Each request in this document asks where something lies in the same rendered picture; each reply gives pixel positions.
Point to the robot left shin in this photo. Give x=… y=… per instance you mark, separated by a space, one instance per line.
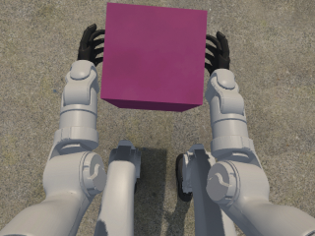
x=121 y=143

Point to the right robot hand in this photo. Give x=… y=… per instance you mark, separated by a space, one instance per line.
x=221 y=59

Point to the left robot hand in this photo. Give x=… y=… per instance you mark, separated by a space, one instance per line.
x=87 y=49

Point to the robot right forearm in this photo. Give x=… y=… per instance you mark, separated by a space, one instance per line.
x=228 y=120

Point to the robot left upper arm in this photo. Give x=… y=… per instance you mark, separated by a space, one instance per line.
x=71 y=182

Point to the robot left forearm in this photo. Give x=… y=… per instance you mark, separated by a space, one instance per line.
x=78 y=112

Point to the right robot thigh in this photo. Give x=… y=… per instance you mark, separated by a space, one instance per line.
x=209 y=218

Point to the robot right upper arm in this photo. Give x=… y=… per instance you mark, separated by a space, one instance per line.
x=242 y=192

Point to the carton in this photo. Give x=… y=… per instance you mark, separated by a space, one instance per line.
x=153 y=57

